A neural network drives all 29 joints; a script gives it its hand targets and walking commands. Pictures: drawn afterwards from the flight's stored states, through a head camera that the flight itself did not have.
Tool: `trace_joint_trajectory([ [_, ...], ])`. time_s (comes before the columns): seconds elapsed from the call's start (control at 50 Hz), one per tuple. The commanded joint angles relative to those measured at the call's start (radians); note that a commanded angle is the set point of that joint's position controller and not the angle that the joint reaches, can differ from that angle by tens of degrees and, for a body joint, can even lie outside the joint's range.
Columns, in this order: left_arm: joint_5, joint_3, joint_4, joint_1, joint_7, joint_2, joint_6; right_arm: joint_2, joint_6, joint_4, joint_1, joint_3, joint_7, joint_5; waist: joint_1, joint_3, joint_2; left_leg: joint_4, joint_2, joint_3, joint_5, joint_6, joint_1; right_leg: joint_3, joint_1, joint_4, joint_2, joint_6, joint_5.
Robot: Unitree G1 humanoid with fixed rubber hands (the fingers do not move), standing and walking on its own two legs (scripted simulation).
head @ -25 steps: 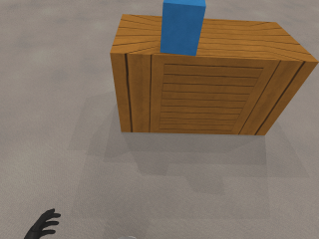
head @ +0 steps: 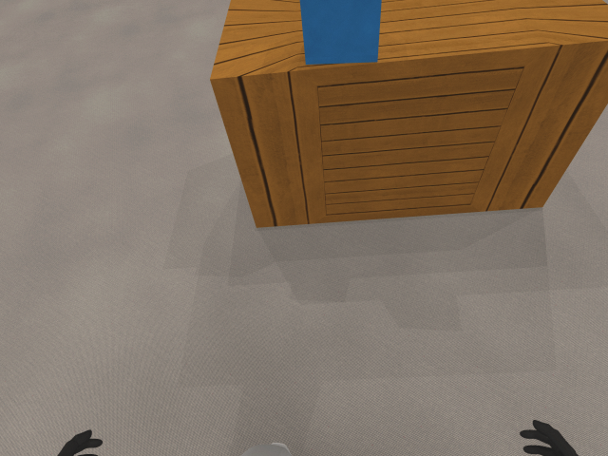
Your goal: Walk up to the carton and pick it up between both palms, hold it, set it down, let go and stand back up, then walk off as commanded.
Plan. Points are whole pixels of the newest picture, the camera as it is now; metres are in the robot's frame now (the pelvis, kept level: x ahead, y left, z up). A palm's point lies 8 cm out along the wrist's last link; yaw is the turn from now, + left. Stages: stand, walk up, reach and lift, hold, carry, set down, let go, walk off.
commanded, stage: stand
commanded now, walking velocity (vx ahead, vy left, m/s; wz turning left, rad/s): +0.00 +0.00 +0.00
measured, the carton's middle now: out of the picture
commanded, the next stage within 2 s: none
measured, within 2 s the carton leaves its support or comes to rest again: neither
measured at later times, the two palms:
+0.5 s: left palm out of the picture +0.10 +0.32 -0.07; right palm out of the picture +0.10 -0.30 -0.09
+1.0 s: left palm out of the picture +0.09 +0.32 -0.07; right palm out of the picture +0.08 -0.29 -0.08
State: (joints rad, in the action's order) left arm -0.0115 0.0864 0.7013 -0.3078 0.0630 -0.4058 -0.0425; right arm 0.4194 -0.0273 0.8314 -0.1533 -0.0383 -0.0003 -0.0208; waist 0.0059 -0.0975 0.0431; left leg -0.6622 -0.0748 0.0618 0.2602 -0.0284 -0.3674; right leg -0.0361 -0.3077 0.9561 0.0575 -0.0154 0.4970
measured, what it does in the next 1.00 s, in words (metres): steps on the spot: right foot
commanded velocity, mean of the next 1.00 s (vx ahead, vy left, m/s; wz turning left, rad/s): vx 0.00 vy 0.00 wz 0.00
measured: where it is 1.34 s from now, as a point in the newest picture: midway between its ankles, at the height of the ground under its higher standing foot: outside the picture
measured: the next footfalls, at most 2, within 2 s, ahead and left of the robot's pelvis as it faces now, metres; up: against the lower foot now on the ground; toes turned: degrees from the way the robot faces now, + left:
right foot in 0.08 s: +0.05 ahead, -0.09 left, +0.00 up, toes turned +2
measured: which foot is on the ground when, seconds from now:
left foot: down 0.00-1.00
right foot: up 0.00-0.06, down 0.08-1.00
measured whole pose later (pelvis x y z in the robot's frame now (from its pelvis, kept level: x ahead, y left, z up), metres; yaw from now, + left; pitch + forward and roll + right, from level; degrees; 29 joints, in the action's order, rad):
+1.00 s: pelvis -0.04 +0.01 +0.00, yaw +0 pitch -3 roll +1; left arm -0.02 0.08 0.70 -0.22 0.00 -0.40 -0.05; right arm 0.39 -0.02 0.83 -0.14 -0.04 0.01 -0.02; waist 0.00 -0.09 -0.02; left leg -0.67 -0.06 0.10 0.30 0.00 -0.31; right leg -0.03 -0.34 0.70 0.03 -0.03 0.31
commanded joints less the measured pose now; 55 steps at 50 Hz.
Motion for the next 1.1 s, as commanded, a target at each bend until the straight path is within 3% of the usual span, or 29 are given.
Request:
trace_joint_trajectory([
  [0.0, 0.016, -0.009, 0.032, -0.109, -0.015, -0.154, -0.046, 0.157, -0.016, -0.038, 0.161, -0.022, -0.017, 0.005, -0.098, 0.083, 0.017, 0.059, 0.258, 0.244, -0.442, -0.126, -0.031, -0.174, 0.088, -0.466, -0.137, -0.041, 0.084],
  [0.02, 0.010, -0.005, 0.065, -0.109, -0.025, -0.181, -0.043, 0.129, -0.006, -0.045, 0.204, -0.021, -0.013, 0.011, -0.100, 0.040, -0.082, -0.035, 0.138, 0.137, -0.294, -0.059, -0.062, -0.198, 0.078, -0.599, -0.138, -0.035, -0.069],
  [0.04, -0.016, 0.012, 0.059, -0.058, -0.026, -0.256, -0.029, 0.122, 0.000, -0.047, 0.142, -0.016, -0.014, 0.020, -0.076, 0.040, -0.200, -0.121, 0.022, 0.088, -0.074, -0.016, -0.116, -0.403, 0.035, -0.653, -0.271, -0.094, -0.177],
  [0.06, -0.022, 0.027, 0.029, -0.004, -0.026, -0.286, -0.024, 0.154, 0.006, -0.042, 0.102, -0.025, -0.021, 0.007, -0.056, 0.013, -0.218, -0.255, 0.013, 0.090, 0.230, -0.006, -0.100, -0.536, -0.065, -0.705, -0.370, -0.151, -0.175],
  [0.08, -0.035, 0.030, 0.007, 0.081, -0.032, -0.308, -0.021, 0.199, 0.012, -0.023, 0.071, -0.046, -0.019, 0.003, -0.014, 0.001, -0.160, -0.302, 0.043, 0.091, 0.240, -0.010, -0.044, -0.505, -0.158, -0.724, -0.358, -0.175, -0.004],
  [0.1, -0.036, 0.024, -0.009, 0.138, -0.032, -0.277, -0.017, 0.189, 0.020, -0.018, 0.056, -0.045, -0.010, 0.001, -0.002, -0.045, -0.107, -0.320, 0.060, 0.098, 0.234, -0.010, -0.008, -0.495, -0.243, -0.746, -0.356, -0.164, 0.126],
  [0.12, -0.040, 0.019, -0.009, 0.168, -0.032, -0.264, -0.020, 0.187, 0.024, 0.005, -0.004, -0.049, 0.008, 0.004, 0.026, -0.066, -0.121, -0.348, 0.070, 0.077, 0.250, -0.019, 0.043, -0.471, -0.289, -0.744, -0.348, -0.179, 0.209],
  [0.18, -0.029, 0.019, 0.008, 0.168, -0.031, -0.257, -0.026, 0.146, 0.009, 0.014, -0.010, -0.039, 0.016, 0.010, 0.033, -0.067, -0.145, -0.140, 0.080, 0.018, 0.275, -0.018, 0.050, -0.336, -0.150, -0.635, -0.262, -0.156, -0.031],
  [0.2, -0.019, 0.022, 0.011, 0.154, -0.035, -0.259, -0.026, 0.140, -0.003, 0.010, 0.006, -0.034, 0.017, 0.014, 0.026, -0.035, -0.156, -0.025, 0.083, 0.023, 0.235, -0.025, 0.067, -0.316, -0.078, -0.560, -0.252, -0.148, -0.237],
  [0.22, -0.009, 0.017, 0.005, 0.175, -0.038, -0.244, -0.021, 0.137, -0.017, 0.018, -0.053, -0.025, 0.012, 0.019, 0.057, 0.064, -0.147, 0.120, 0.081, 0.014, 0.074, -0.026, 0.184, -0.235, -0.043, -0.456, -0.226, -0.117, -0.439],
  [0.24, -0.001, 0.017, 0.001, 0.154, -0.035, -0.220, -0.018, 0.177, -0.031, 0.025, -0.068, -0.029, -0.004, 0.017, 0.049, 0.129, -0.091, 0.148, 0.116, 0.116, -0.110, -0.044, 0.225, -0.199, -0.006, -0.362, -0.196, -0.083, -0.576],
  [0.26, 0.012, 0.011, -0.006, 0.123, -0.034, -0.190, -0.020, 0.229, -0.037, 0.010, -0.029, -0.034, -0.012, 0.011, 0.012, 0.206, -0.006, 0.129, 0.211, 0.265, -0.351, -0.085, 0.237, -0.133, 0.018, -0.257, -0.131, -0.043, -0.567],
  [0.28, 0.020, 0.014, 0.003, 0.111, -0.036, -0.180, -0.019, 0.269, -0.037, -0.001, 0.023, -0.040, -0.018, 0.004, -0.019, 0.210, -0.062, 0.101, 0.253, 0.312, -0.440, -0.131, 0.223, -0.085, 0.015, -0.244, -0.088, -0.023, -0.475],
  [0.3, 0.021, 0.008, 0.025, 0.103, -0.034, -0.180, -0.017, 0.236, -0.036, -0.007, 0.060, -0.029, -0.016, 0.010, -0.036, 0.211, -0.125, 0.076, 0.260, 0.296, -0.445, -0.153, 0.183, -0.098, 0.086, -0.306, -0.098, -0.017, -0.407],
  [0.34, 0.014, 0.007, 0.037, 0.111, -0.036, -0.183, -0.015, 0.219, -0.026, -0.010, 0.099, -0.029, -0.010, 0.013, -0.039, 0.212, -0.043, 0.068, 0.180, 0.200, -0.300, -0.096, 0.094, -0.136, 0.156, -0.388, -0.130, -0.047, -0.435],
  [0.36, 0.011, 0.005, 0.032, 0.126, -0.038, -0.192, -0.020, 0.188, -0.024, -0.002, 0.093, -0.022, -0.010, 0.023, -0.032, 0.202, -0.069, 0.063, 0.145, 0.167, -0.236, -0.073, 0.088, -0.172, 0.158, -0.407, -0.148, -0.068, -0.481],
  [0.4, 0.013, 0.005, 0.038, 0.145, -0.042, -0.203, -0.021, 0.172, -0.017, 0.009, 0.058, -0.018, -0.011, 0.017, -0.001, 0.180, -0.028, 0.063, 0.121, 0.133, -0.192, -0.051, 0.141, -0.204, 0.077, -0.424, -0.172, -0.091, -0.441],
  [0.5, 0.008, 0.000, 0.055, 0.147, -0.043, -0.186, -0.016, 0.183, -0.022, 0.004, 0.079, -0.030, -0.004, 0.021, -0.013, 0.156, -0.054, 0.104, 0.151, 0.178, -0.128, -0.070, 0.112, -0.153, 0.058, -0.431, -0.139, -0.066, -0.353],
  [0.56, 0.010, 0.001, 0.051, 0.158, -0.046, -0.179, -0.014, 0.160, -0.017, -0.002, 0.086, -0.022, -0.002, 0.015, -0.013, 0.128, -0.028, 0.102, 0.133, 0.169, -0.042, -0.057, 0.092, -0.183, 0.022, -0.479, -0.154, -0.070, -0.246],
  [0.58, 0.001, -0.002, 0.055, 0.170, -0.046, -0.183, -0.017, 0.148, -0.015, 0.007, 0.083, -0.019, -0.002, 0.016, 0.007, 0.097, -0.036, 0.128, 0.131, 0.161, 0.018, -0.056, 0.082, -0.188, -0.005, -0.497, -0.152, -0.070, -0.172],
  [0.68, 0.000, 0.003, 0.051, 0.168, -0.049, -0.195, -0.015, 0.161, -0.013, 0.009, 0.088, -0.027, 0.005, 0.010, -0.007, 0.079, -0.064, 0.154, 0.117, 0.166, 0.216, -0.060, 0.055, -0.212, -0.047, -0.559, -0.154, -0.060, 0.062],
  [0.72, -0.003, 0.003, 0.056, 0.169, -0.052, -0.187, -0.006, 0.170, -0.012, 0.009, 0.085, -0.033, 0.006, 0.007, -0.005, 0.032, -0.019, 0.187, 0.117, 0.176, 0.282, -0.059, 0.037, -0.196, -0.067, -0.569, -0.138, -0.056, 0.087],
  [0.76, -0.004, 0.001, 0.042, 0.172, -0.056, -0.183, -0.011, 0.158, -0.010, 0.002, 0.084, -0.027, 0.011, 0.003, -0.012, 0.013, -0.044, 0.202, 0.122, 0.191, 0.339, -0.066, 0.005, -0.196, -0.075, -0.568, -0.135, -0.054, 0.131],
  [0.78, 0.000, 0.006, 0.053, 0.150, -0.056, -0.195, -0.015, 0.165, -0.012, 0.011, 0.078, -0.028, 0.010, 0.000, -0.017, 0.029, -0.080, 0.206, 0.133, 0.192, 0.333, -0.070, 0.010, -0.197, -0.052, -0.589, -0.137, -0.052, 0.119],
  [0.86, -0.005, -0.001, 0.039, 0.170, -0.056, -0.195, -0.020, 0.142, -0.014, 0.006, 0.063, -0.025, 0.008, 0.005, -0.006, 0.076, -0.054, 0.172, 0.112, 0.162, 0.210, -0.059, 0.070, -0.217, -0.047, -0.587, -0.168, -0.057, 0.047],
  [0.9, -0.004, 0.007, 0.042, 0.162, -0.055, -0.211, -0.022, 0.151, -0.011, 0.005, 0.062, -0.029, 0.011, 0.008, -0.005, 0.074, -0.103, 0.155, 0.109, 0.143, 0.191, -0.056, 0.075, -0.212, -0.053, -0.608, -0.163, -0.048, 0.069],
  [0.92, -0.007, 0.000, 0.034, 0.186, -0.054, -0.190, -0.025, 0.158, -0.014, 0.012, 0.061, -0.033, 0.010, 0.011, 0.003, 0.083, -0.063, 0.155, 0.101, 0.147, 0.156, -0.056, 0.081, -0.222, -0.039, -0.597, -0.170, -0.057, 0.021],
  [0.98, -0.002, 0.003, 0.035, 0.168, -0.055, -0.185, -0.018, 0.171, -0.013, 0.009, 0.063, -0.029, 0.011, 0.004, -0.021, 0.098, -0.051, 0.197, 0.129, 0.189, 0.158, -0.061, 0.072, -0.169, -0.003, -0.537, -0.142, -0.048, -0.121],
  [1.08, 0.006, -0.001, 0.037, 0.167, -0.053, -0.179, -0.029, 0.144, -0.025, -0.006, 0.072, -0.018, 0.011, 0.018, -0.008, 0.225, -0.063, 0.138, 0.132, 0.144, -0.121, -0.050, 0.166, -0.146, 0.076, -0.482, -0.157, -0.055, -0.376],
])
